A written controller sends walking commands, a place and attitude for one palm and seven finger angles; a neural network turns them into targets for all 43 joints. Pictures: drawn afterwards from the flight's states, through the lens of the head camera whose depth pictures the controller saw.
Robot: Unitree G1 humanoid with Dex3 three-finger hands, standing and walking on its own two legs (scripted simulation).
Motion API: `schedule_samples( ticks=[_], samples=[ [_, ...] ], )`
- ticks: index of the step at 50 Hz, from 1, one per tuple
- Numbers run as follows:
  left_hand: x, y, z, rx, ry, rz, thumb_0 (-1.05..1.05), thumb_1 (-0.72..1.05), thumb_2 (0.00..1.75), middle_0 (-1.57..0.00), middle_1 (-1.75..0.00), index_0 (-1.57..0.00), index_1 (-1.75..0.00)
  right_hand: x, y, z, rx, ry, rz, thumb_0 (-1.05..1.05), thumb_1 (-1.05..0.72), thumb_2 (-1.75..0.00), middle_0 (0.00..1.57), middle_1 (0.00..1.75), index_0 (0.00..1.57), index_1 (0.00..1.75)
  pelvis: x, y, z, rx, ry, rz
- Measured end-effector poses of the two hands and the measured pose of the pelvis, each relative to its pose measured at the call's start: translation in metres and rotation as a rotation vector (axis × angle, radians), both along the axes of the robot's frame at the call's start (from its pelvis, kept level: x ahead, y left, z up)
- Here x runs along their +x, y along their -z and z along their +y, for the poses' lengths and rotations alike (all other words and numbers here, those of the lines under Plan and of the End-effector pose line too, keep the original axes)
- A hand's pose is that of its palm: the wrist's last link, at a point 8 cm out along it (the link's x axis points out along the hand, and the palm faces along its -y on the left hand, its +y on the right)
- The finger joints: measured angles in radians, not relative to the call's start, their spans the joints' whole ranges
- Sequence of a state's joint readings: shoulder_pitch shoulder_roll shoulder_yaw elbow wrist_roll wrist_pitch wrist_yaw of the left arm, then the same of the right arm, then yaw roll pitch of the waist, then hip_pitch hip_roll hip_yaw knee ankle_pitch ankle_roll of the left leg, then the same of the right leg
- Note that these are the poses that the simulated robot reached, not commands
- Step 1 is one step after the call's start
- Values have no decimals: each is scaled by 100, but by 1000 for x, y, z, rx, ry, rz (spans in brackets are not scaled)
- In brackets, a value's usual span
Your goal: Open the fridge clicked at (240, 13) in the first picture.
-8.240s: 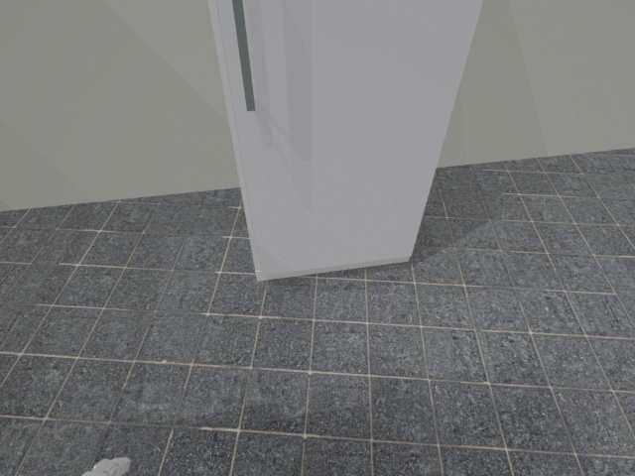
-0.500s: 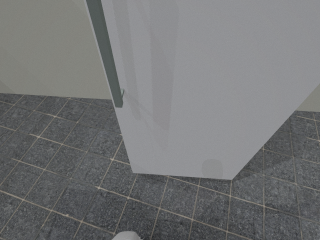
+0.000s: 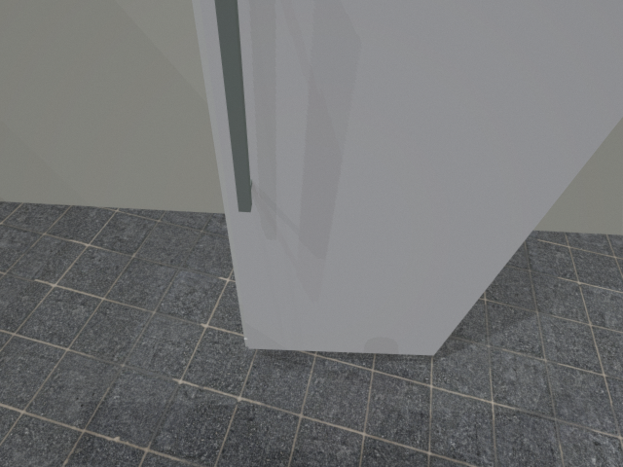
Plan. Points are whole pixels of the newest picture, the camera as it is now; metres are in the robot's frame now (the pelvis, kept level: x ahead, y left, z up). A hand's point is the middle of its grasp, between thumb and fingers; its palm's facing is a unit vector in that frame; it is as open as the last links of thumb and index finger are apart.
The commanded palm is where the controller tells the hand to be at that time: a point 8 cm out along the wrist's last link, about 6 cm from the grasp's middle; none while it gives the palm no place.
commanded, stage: come to a stop and stand still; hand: left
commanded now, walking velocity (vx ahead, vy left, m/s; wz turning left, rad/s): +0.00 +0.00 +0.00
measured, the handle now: (235, 64) +0.52 +0.14 +0.25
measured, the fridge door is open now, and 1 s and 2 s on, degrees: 0 0 0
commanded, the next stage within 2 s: look again from close up in 0.82 s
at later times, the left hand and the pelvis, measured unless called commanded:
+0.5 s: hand out of the picture -0.02 +0.08 -0.18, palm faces +0.06 -0.99 -0.13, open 7.4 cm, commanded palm none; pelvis +0.01 -0.06 -0.01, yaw +1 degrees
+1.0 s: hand out of the picture +0.00 +0.10 -0.18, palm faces +0.04 -0.98 -0.20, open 7.4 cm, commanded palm none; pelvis +0.03 -0.06 -0.01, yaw -1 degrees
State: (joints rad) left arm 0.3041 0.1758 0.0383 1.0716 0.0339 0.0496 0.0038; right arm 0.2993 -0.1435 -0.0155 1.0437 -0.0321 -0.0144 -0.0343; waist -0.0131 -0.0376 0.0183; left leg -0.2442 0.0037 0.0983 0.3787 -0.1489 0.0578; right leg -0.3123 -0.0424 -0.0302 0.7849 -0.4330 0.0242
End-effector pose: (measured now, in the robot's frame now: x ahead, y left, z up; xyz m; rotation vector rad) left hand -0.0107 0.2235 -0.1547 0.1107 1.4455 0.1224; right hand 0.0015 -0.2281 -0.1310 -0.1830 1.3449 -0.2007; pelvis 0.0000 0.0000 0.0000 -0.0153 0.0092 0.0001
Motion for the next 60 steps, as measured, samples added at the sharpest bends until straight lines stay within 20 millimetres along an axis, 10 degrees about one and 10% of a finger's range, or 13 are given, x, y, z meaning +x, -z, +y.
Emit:
schedule_samples(
  ticks=[7,12,33,49,60],
  samples=[
    [11,-2,-27,45,24,-55,1,92,90,-20,-30,-20,-30,-63,23,-13,73,68,155,0,-91,-90,20,30,20,29,-8,9,-25,29,4,-10],
    [9,-4,-44,45,6,-77,1,92,90,-20,-30,-20,-30,-72,26,-16,108,57,190,1,-91,-90,20,30,20,29,-2,8,-39,11,-13,-28],
    [-19,0,-95,-16,-67,32,0,91,90,-20,-30,-20,-30,3,25,-41,81,-11,89,2,-93,-90,20,30,20,29,19,7,-62,26,-11,-29],
    [4,-5,-82,46,-33,-15,0,90,90,-20,-30,-20,-30,31,26,-56,63,-19,50,2,-93,-90,20,30,20,29,28,7,-63,17,4,-15],
    [34,4,-37,65,11,-127,0,90,90,-20,-30,-20,-30,45,23,-34,27,-19,-101,1,-94,-90,20,30,20,29,17,16,-34,9,17,-46]
  ],
)
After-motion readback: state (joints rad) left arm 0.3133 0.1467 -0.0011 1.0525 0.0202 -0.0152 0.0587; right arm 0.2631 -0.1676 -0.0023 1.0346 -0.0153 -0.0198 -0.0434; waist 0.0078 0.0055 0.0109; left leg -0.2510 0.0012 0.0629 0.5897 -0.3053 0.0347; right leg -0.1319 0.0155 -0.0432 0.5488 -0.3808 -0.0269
